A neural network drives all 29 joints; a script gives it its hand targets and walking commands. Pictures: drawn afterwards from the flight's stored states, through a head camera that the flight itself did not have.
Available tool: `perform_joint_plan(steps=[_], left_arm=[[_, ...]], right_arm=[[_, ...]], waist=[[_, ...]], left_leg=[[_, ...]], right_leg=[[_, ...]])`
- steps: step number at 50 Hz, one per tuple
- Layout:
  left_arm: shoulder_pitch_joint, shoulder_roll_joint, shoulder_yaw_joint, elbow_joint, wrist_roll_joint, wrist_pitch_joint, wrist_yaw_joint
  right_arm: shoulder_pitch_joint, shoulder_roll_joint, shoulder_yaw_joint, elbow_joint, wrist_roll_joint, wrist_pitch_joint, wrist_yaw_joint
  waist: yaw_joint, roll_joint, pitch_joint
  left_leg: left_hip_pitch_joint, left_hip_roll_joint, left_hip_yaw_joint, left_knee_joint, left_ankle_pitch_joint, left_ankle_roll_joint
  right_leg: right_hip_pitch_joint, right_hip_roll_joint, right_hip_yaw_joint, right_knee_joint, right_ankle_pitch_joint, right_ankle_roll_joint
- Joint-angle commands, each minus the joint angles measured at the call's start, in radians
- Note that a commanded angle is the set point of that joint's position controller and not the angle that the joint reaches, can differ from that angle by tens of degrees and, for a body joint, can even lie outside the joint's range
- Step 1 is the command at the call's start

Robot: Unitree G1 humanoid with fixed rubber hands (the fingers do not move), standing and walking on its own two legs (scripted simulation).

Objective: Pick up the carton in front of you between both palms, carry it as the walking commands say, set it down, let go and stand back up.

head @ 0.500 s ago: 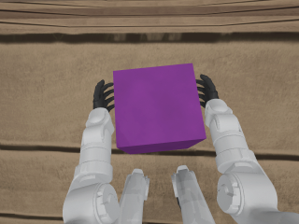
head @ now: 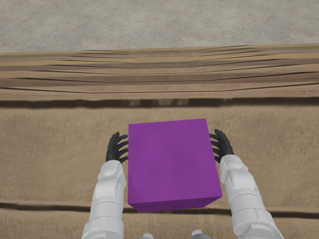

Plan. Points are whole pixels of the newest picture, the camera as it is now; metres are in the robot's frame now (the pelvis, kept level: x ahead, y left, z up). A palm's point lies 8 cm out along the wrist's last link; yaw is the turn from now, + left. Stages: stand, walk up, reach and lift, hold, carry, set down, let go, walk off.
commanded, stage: reach and lift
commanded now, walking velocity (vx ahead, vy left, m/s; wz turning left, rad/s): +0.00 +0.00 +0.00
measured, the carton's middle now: (169, 170) +0.34 +0.00 -0.10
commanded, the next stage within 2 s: hold in 1.36 s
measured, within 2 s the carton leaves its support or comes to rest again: neither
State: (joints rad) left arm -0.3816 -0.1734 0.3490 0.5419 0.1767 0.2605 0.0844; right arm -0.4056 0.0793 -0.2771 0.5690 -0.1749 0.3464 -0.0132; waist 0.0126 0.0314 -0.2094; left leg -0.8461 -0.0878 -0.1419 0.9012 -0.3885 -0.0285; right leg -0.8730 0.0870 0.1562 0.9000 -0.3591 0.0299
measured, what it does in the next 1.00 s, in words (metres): rises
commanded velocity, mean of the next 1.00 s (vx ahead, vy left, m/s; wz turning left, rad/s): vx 0.00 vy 0.00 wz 0.00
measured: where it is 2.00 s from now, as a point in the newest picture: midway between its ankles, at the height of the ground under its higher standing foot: outside the picture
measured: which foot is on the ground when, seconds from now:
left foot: down 0.00-1.00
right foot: down 0.00-1.00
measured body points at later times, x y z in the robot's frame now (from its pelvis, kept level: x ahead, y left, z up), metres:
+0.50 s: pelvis +0.00 +0.00 +0.05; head -0.04 +0.00 +0.50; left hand +0.32 +0.15 +0.08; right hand +0.32 -0.15 +0.08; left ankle +0.02 +0.13 -0.68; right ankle +0.04 -0.13 -0.68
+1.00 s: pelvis +0.02 +0.00 +0.06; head -0.02 +0.00 +0.51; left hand +0.33 +0.15 +0.09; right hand +0.32 -0.15 +0.09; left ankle +0.02 +0.13 -0.68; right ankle +0.04 -0.13 -0.68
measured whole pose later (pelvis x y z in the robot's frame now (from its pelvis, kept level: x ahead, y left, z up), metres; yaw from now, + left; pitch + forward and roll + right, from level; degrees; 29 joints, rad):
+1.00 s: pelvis +0.02 +0.00 +0.06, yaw +0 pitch -4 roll +0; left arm -0.32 -0.17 0.30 0.37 0.31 0.61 0.01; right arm -0.30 0.16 -0.26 0.35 -0.28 0.65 -0.01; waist 0.00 0.00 -0.03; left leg -0.13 -0.04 -0.15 0.42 -0.23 -0.01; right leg -0.15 0.05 0.14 0.40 -0.19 0.01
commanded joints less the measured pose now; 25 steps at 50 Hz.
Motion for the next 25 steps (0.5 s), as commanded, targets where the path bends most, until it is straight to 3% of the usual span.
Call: perform_joint_plan(steps=[1,2,3,4,5,6,7,8,9,10,11,12,13,14,15,17,18,19,20,21,22,23,24,25], left_arm=[[-0.365,-0.926,-0.583,0.065,-0.095,0.089,-0.290],[-0.334,-0.914,-0.571,0.058,-0.071,0.110,-0.294],[-0.254,-0.973,-0.587,0.094,-0.074,0.127,-0.294],[-0.253,-0.918,-0.572,0.081,-0.086,0.141,-0.303],[-0.270,-0.932,-0.562,0.109,-0.078,0.159,-0.306],[-0.216,-0.964,-0.547,0.122,-0.058,0.174,-0.299],[-0.266,-0.976,-0.668,-0.014,-0.122,0.164,-0.302],[-0.306,-0.954,-0.683,-0.081,-0.126,0.174,-0.297],[-0.254,-0.946,-0.683,-0.061,-0.124,0.205,-0.293],[-0.145,-0.952,-0.616,0.006,-0.118,0.228,-0.298],[-0.237,-0.917,-0.685,-0.096,-0.125,0.235,-0.306],[-0.250,-0.945,-0.654,-0.066,-0.118,0.245,-0.309],[-0.286,-0.949,-0.636,-0.053,-0.109,0.264,-0.310],[-0.393,-0.951,-0.633,-0.089,-0.118,0.272,-0.319],[-0.370,-0.922,-0.645,-0.050,-0.109,0.284,-0.325],[-0.417,-0.916,-0.578,0.013,-0.094,0.304,-0.326],[-0.478,-0.936,-0.545,-0.027,-0.068,0.298,-0.337],[-0.443,-0.982,-0.553,0.063,-0.087,0.308,-0.336],[-0.517,-0.945,-0.513,0.072,-0.071,0.311,-0.339],[-0.472,-0.979,-0.559,0.023,-0.096,0.319,-0.345],[-0.580,-1.001,-0.533,0.061,-0.109,0.319,-0.355],[-0.563,-0.993,-0.518,0.063,-0.077,0.324,-0.346],[-0.542,-0.936,-0.437,0.147,-0.038,0.335,-0.348],[-0.614,-0.953,-0.482,0.055,-0.069,0.314,-0.352]], right_arm=[[-0.428,1.018,0.546,-0.097,0.095,0.011,0.191],[-0.495,1.025,0.606,-0.120,0.150,0.013,0.197],[-0.373,1.023,0.565,-0.104,0.130,0.020,0.183],[-0.370,1.026,0.568,-0.124,0.142,0.033,0.188],[-0.362,1.016,0.531,-0.101,0.114,0.043,0.189],[-0.419,0.980,0.577,-0.129,0.148,0.044,0.192],[-0.302,1.047,0.612,-0.149,0.154,0.059,0.190],[-0.351,1.013,0.591,-0.165,0.160,0.080,0.206],[-0.361,1.037,0.657,-0.222,0.207,0.090,0.201],[-0.322,0.992,0.635,-0.217,0.189,0.123,0.203],[-0.360,1.042,0.670,-0.256,0.211,0.135,0.207],[-0.343,1.012,0.613,-0.197,0.171,0.153,0.213],[-0.323,1.043,0.601,-0.186,0.155,0.171,0.215],[-0.434,1.018,0.578,-0.213,0.151,0.172,0.218],[-0.415,1.022,0.531,-0.129,0.155,0.187,0.225],[-0.510,1.020,0.497,-0.122,0.134,0.195,0.240],[-0.567,1.062,0.506,-0.117,0.147,0.202,0.248],[-0.674,1.005,0.529,-0.219,0.164,0.178,0.249],[-0.638,1.050,0.461,-0.062,0.133,0.214,0.252],[-0.632,1.012,0.497,-0.148,0.144,0.216,0.265],[-0.616,1.024,0.469,-0.079,0.114,0.223,0.262],[-0.688,1.015,0.457,-0.107,0.111,0.219,0.260],[-0.745,1.030,0.464,-0.101,0.103,0.230,0.266],[-0.709,1.073,0.465,-0.067,0.110,0.236,0.262]], waist=[[-0.053,-0.150,-0.318],[0.043,-0.082,-0.352],[-0.021,-0.063,-0.308],[-0.023,-0.094,-0.288],[-0.031,-0.069,-0.186],[0.009,-0.019,-0.218],[-0.045,-0.040,-0.234],[-0.036,-0.006,-0.289],[0.014,0.014,-0.227],[-0.017,-0.022,-0.217],[-0.018,-0.020,-0.198],[-0.010,0.003,-0.199],[-0.049,-0.031,-0.103],[-0.044,-0.017,-0.064],[-0.045,-0.026,-0.061],[-0.012,-0.031,0.044],[0.002,-0.011,0.014],[-0.017,0.005,0.007],[0.010,-0.022,0.041],[-0.013,-0.010,0.029],[-0.039,-0.003,-0.007],[-0.011,-0.018,0.044],[0.031,-0.061,-0.007],[0.033,-0.058,-0.042]], left_leg=[[0.328,-0.024,0.053,-0.263,0.287,0.020],[0.352,-0.023,0.055,-0.257,0.352,0.023],[0.389,-0.032,0.052,-0.290,0.397,0.014],[0.421,-0.021,0.063,-0.325,0.371,0.016],[0.468,-0.016,0.053,-0.335,0.356,0.024],[0.491,-0.005,0.034,-0.364,0.402,0.019],[0.559,-0.024,0.043,-0.374,0.453,0.008],[0.603,-0.010,0.031,-0.403,0.503,-0.004],[0.598,-0.006,0.022,-0.414,0.498,-0.003],[0.619,-0.014,0.046,-0.431,0.507,-0.003],[0.644,-0.009,0.054,-0.445,0.473,-0.001],[0.661,-0.005,0.051,-0.470,0.435,0.002],[0.664,0.007,0.042,-0.477,0.361,0.010],[0.623,-0.006,0.052,-0.473,0.246,0.010],[0.644,-0.003,0.068,-0.492,0.251,0.010],[0.583,0.015,0.070,-0.514,0.120,0.027],[0.589,-0.004,0.083,-0.501,0.101,0.015],[0.593,0.009,0.066,-0.503,0.079,0.025],[0.548,0.013,0.060,-0.512,0.016,0.037],[0.630,0.034,0.052,-0.552,0.022,0.032],[0.635,0.011,0.060,-0.529,0.012,0.022],[0.616,0.023,0.049,-0.523,0.019,0.032],[0.617,0.028,0.077,-0.523,-0.024,0.042],[0.624,0.026,0.064,-0.536,-0.010,0.039]], right_leg=[[0.540,0.015,-0.063,-0.263,0.362,0.002],[0.581,0.008,-0.053,-0.252,0.388,0.000],[0.603,-0.003,-0.026,-0.302,0.502,-0.005],[0.624,0.007,-0.058,-0.324,0.427,0.007],[0.545,0.004,-0.054,-0.346,0.340,-0.006],[0.606,0.004,-0.060,-0.348,0.351,-0.014],[0.654,0.001,-0.036,-0.381,0.487,-0.005],[0.706,0.024,-0.065,-0.377,0.489,-0.013],[0.728,0.000,-0.049,-0.396,0.466,-0.022],[0.773,0.003,-0.051,-0.432,0.466,-0.011],[0.758,0.001,-0.062,-0.443,0.458,-0.001],[0.760,0.003,-0.058,-0.469,0.425,-0.011],[0.724,0.003,-0.064,-0.472,0.350,-0.019],[0.718,0.000,-0.068,-0.488,0.224,-0.026],[0.709,-0.007,-0.070,-0.516,0.210,-0.018],[0.702,-0.011,-0.081,-0.498,0.107,-0.035],[0.732,-0.013,-0.072,-0.524,0.072,-0.028],[0.744,-0.019,-0.058,-0.500,0.066,-0.038],[0.751,-0.027,-0.044,-0.500,0.026,-0.029],[0.701,0.003,-0.106,-0.483,0.039,-0.027],[0.721,-0.014,-0.086,-0.521,0.012,-0.037],[0.699,-0.023,-0.082,-0.513,-0.008,-0.043],[0.753,-0.023,-0.093,-0.500,-0.053,-0.022],[0.763,-0.013,-0.104,-0.506,-0.035,-0.026]])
